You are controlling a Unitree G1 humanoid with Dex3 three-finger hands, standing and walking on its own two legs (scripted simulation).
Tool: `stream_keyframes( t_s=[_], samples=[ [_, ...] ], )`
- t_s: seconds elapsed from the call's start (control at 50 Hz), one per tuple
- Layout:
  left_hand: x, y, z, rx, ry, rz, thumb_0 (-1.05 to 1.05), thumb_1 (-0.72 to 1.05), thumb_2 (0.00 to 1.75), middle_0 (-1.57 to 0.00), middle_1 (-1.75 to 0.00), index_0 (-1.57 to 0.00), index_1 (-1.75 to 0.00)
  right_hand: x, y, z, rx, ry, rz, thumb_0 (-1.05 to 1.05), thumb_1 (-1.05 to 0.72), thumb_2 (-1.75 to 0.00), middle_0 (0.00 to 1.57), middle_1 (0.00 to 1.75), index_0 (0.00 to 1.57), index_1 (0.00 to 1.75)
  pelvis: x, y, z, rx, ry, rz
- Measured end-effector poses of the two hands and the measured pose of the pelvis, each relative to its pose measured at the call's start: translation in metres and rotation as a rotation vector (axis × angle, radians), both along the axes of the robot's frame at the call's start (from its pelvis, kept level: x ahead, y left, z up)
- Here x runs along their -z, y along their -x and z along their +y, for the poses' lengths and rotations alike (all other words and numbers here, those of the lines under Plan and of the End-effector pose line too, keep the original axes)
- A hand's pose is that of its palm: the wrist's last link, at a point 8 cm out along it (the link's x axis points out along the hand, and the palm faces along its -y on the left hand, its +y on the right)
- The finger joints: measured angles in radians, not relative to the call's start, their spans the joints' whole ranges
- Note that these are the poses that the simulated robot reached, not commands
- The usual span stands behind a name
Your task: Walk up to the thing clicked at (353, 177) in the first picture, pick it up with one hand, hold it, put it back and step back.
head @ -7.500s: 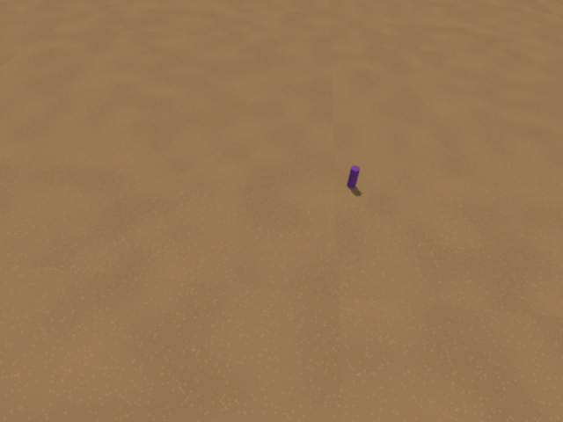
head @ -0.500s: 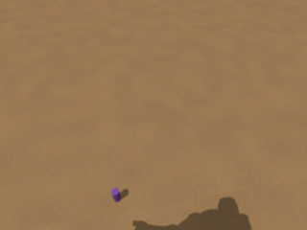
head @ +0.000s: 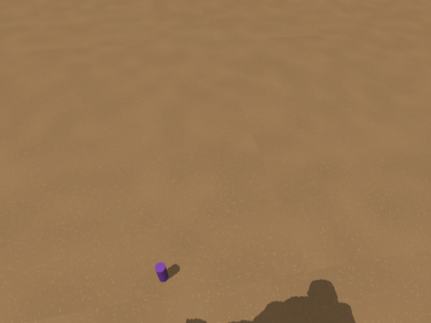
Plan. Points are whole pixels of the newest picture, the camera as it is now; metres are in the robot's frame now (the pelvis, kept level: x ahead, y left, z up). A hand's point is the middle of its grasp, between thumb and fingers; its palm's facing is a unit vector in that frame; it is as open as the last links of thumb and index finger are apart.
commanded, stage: stand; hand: left
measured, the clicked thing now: (162, 272) +0.48 +0.22 -0.72
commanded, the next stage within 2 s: walk up in 1.88 s
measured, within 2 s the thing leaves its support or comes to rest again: neither
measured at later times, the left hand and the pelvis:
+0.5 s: hand out of the picture +0.10 +0.25 -0.15, palm faces -0.02 -0.94 -0.35, open 7.4 cm; pelvis +0.02 +0.00 +0.00, yaw +0 degrees
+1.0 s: hand out of the picture +0.10 +0.25 -0.15, palm faces -0.02 -0.94 -0.35, open 7.4 cm; pelvis +0.02 +0.00 +0.00, yaw +0 degrees
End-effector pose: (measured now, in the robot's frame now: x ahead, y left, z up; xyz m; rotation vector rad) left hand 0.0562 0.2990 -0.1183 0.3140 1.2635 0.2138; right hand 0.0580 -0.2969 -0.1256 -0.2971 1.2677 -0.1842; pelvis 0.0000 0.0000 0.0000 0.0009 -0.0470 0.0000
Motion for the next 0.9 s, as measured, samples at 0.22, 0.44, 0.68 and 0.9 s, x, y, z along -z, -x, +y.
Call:
stream_keyframes(
  t_s=[0.22,0.44,0.68,0.9],
  samples=[
    [0.000,-0.017,-0.002,0.015,0.005,-0.019,0.00,0.90,0.89,-0.20,-0.30,-0.20,-0.30,-0.001,-0.003,-0.002,0.003,0.007,0.010,0.01,-0.91,-0.90,0.20,0.30,0.20,0.30,0.000,-0.007,-0.001,0.002,0.000,0.007],
    [-0.003,-0.034,-0.003,0.023,0.001,-0.045,0.00,0.90,0.89,-0.20,-0.30,-0.20,-0.30,-0.002,-0.024,0.001,-0.014,0.002,-0.026,0.01,-0.91,-0.90,0.20,0.30,0.20,0.30,-0.001,-0.015,-0.001,0.003,-0.002,0.010],
    [-0.004,-0.037,-0.003,0.017,-0.004,-0.037,0.00,0.90,0.89,-0.20,-0.30,-0.20,-0.30,-0.003,-0.038,-0.001,-0.021,0.006,-0.043,0.01,-0.91,-0.90,0.21,0.30,0.20,0.30,-0.001,-0.021,-0.002,0.006,-0.001,0.010],
    [-0.004,-0.037,-0.006,0.018,-0.003,-0.041,0.00,0.90,0.89,-0.20,-0.30,-0.20,-0.30,-0.004,-0.037,-0.003,-0.017,0.008,-0.043,0.01,-0.91,-0.90,0.20,0.30,0.20,0.30,-0.001,-0.021,-0.004,0.005,-0.001,0.008]
  ],
)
